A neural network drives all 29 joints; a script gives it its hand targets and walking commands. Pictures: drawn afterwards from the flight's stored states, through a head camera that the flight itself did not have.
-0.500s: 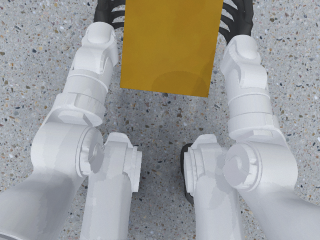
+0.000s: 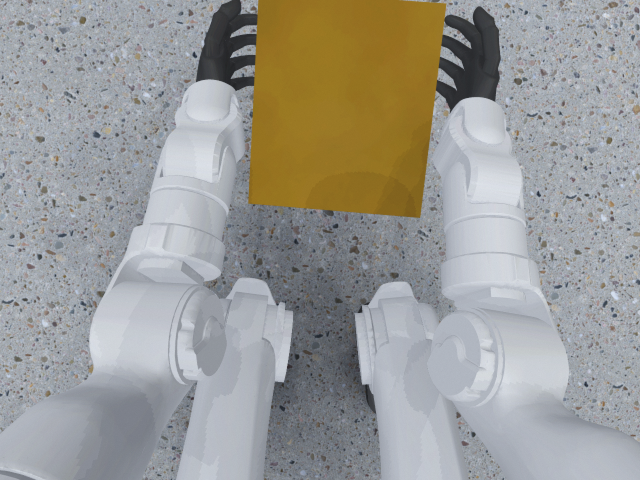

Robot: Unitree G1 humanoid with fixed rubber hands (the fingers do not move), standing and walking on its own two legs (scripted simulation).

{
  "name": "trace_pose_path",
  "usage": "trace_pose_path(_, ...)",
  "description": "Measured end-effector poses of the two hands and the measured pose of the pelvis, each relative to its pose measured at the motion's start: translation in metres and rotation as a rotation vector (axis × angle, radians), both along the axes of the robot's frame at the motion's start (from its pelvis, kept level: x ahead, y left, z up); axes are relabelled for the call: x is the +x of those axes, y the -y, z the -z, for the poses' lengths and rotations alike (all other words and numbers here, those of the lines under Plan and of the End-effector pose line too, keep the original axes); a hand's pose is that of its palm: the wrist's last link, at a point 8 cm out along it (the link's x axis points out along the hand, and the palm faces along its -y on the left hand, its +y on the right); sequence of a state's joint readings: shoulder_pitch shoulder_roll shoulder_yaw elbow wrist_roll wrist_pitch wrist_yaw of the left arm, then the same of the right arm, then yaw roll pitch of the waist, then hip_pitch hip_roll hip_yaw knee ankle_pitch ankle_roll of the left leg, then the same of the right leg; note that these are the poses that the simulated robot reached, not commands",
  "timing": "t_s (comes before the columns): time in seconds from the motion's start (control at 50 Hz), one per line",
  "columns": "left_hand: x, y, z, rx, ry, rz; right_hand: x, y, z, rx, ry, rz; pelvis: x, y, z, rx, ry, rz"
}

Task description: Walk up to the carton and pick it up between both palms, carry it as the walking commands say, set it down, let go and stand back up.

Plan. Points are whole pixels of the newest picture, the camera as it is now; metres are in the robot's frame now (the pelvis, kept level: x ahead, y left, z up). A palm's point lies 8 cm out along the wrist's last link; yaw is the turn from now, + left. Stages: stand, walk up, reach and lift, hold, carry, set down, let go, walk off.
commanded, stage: reach and lift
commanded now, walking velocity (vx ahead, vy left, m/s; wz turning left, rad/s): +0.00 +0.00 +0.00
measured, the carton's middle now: (340, 124) +0.51 -0.02 -0.19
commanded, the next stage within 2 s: none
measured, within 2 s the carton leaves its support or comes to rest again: neither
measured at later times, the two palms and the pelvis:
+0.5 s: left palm (197, 70) +0.51 +0.12 -0.04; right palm (510, 92) +0.50 -0.14 -0.02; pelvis +0.00 +0.00 +0.05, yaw +0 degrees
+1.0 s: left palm (164, 49) +0.49 +0.12 +0.04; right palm (578, 76) +0.48 -0.14 +0.06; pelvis +0.01 +0.00 +0.11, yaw +0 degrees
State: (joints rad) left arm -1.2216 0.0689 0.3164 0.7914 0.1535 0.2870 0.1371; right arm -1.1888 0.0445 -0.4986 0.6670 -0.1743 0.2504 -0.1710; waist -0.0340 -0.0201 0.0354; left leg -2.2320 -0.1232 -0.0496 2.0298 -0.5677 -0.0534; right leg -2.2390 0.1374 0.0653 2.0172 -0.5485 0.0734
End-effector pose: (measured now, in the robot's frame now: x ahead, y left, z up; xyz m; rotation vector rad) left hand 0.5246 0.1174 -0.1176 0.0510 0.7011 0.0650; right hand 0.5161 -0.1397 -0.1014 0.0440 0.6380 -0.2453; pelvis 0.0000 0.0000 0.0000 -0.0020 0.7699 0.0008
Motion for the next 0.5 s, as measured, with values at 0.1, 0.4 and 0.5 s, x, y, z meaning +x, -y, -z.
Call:
trace_pose_path(0.1,-0.006,0.0,-0.017,0.0,-0.006,-0.002,-0.005,0.0,-0.017,0.0,-0.006,0.0,-0.001,0.001,-0.012,0.001,-0.001,-0.001)
trace_pose_path(0.4,-0.015,0.001,-0.065,0.004,-0.006,-0.001,-0.017,0.0,-0.063,-0.005,-0.007,0.004,-0.004,0.0,-0.042,-0.001,0.008,0.001)
trace_pose_path(0.5,-0.018,0.001,-0.08,0.005,-0.003,-0.001,-0.02,0.0,-0.078,-0.006,-0.005,0.006,-0.004,0.0,-0.052,-0.002,0.013,0.0)
